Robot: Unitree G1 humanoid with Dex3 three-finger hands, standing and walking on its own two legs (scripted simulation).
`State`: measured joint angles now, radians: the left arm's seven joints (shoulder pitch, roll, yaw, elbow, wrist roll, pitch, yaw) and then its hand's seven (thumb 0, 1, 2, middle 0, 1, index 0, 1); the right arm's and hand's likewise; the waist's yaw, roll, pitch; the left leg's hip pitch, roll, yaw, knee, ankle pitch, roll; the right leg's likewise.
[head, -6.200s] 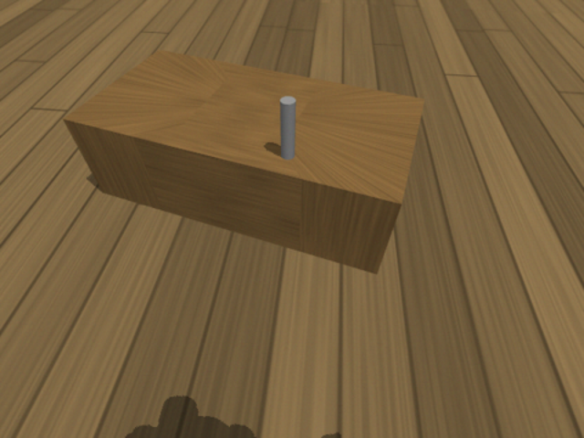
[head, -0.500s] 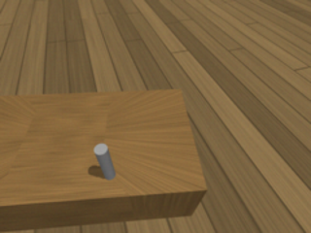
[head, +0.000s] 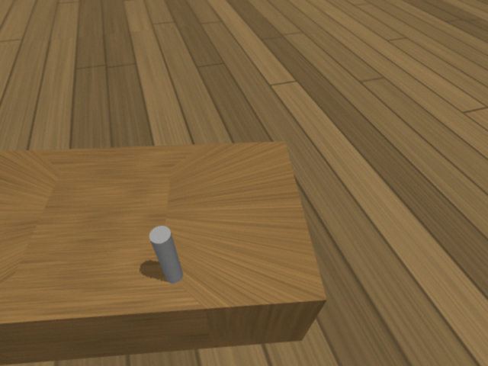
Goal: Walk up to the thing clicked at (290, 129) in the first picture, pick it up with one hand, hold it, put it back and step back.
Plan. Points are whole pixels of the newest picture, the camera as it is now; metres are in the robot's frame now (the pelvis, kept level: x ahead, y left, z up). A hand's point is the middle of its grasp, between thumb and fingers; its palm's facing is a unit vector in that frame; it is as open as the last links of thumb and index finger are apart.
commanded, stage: stand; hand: left
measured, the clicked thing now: (167, 257) +0.44 +0.20 -0.25
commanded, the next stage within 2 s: go down in 0.70 s
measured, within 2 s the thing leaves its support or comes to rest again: neither
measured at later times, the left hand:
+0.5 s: hand out of the picture +0.06 +0.25 -0.16, palm faces -0.03 -0.94 -0.35, open 7.4 cm
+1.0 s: hand out of the picture +0.13 +0.25 -0.16, palm faces +0.05 -0.94 -0.33, open 9.9 cm
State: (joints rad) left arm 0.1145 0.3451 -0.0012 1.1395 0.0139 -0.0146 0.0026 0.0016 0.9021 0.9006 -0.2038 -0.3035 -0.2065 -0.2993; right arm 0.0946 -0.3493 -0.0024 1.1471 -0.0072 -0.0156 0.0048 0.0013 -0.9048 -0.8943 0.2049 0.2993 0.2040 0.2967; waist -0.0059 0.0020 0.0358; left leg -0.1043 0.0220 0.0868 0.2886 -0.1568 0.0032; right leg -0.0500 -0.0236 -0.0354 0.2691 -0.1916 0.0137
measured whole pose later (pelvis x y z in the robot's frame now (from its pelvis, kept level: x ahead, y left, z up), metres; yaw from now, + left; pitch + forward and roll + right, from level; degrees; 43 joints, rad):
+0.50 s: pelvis +0.00 +0.00 +0.00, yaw +0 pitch -2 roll +0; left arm 0.12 0.35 0.00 1.13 0.02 -0.01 0.00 0.00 0.90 0.90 -0.20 -0.30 -0.21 -0.30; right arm 0.10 -0.35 0.00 1.14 -0.01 -0.02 0.01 0.00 -0.90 -0.89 0.20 0.30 0.20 0.30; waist -0.01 0.00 0.04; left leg -0.11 0.02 0.08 0.29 -0.15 0.01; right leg -0.05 -0.02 -0.04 0.27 -0.18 0.01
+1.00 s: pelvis -0.02 +0.00 -0.01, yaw +1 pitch +4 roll -1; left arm -0.02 0.32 0.05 0.97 -0.03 0.05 0.01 0.00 0.64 0.61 -0.08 -0.12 -0.08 -0.13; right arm 0.03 -0.31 -0.06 0.91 0.07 -0.11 -0.04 0.00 -0.61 -0.60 0.10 0.14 0.10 0.14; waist -0.02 0.02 0.07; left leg -0.35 0.03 0.06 0.50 -0.21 0.01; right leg -0.28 -0.02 -0.05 0.47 -0.25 0.01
